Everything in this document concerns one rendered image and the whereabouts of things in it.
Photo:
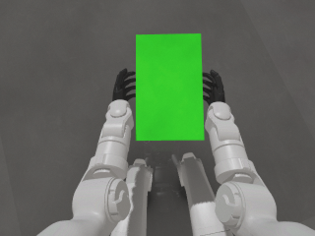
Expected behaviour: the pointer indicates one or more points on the right robot shin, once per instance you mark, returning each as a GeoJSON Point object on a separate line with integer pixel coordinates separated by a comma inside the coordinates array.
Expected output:
{"type": "Point", "coordinates": [190, 154]}

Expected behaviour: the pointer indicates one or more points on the carton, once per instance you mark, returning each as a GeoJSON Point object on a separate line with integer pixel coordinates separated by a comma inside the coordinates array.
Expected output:
{"type": "Point", "coordinates": [169, 87]}

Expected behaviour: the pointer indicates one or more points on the right robot hand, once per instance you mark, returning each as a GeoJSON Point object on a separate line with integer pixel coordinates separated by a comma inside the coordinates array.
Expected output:
{"type": "Point", "coordinates": [215, 90]}

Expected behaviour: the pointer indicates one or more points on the robot left upper arm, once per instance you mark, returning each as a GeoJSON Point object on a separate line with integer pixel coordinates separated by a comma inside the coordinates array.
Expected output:
{"type": "Point", "coordinates": [98, 205]}

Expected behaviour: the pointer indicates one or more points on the robot right upper arm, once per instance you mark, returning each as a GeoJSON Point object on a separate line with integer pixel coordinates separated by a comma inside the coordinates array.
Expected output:
{"type": "Point", "coordinates": [250, 210]}

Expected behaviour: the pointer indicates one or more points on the right robot forearm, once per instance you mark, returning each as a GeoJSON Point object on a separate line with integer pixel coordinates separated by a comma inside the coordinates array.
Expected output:
{"type": "Point", "coordinates": [231, 160]}

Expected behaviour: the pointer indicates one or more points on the left robot forearm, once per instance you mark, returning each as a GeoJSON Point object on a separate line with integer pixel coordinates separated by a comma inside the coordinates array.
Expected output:
{"type": "Point", "coordinates": [110, 159]}

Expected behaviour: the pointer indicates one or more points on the left robot hand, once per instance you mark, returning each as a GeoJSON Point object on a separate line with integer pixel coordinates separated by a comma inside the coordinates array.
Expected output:
{"type": "Point", "coordinates": [120, 90]}

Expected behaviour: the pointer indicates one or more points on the robot right thigh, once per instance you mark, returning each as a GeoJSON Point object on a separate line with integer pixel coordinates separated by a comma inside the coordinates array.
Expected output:
{"type": "Point", "coordinates": [200, 198]}

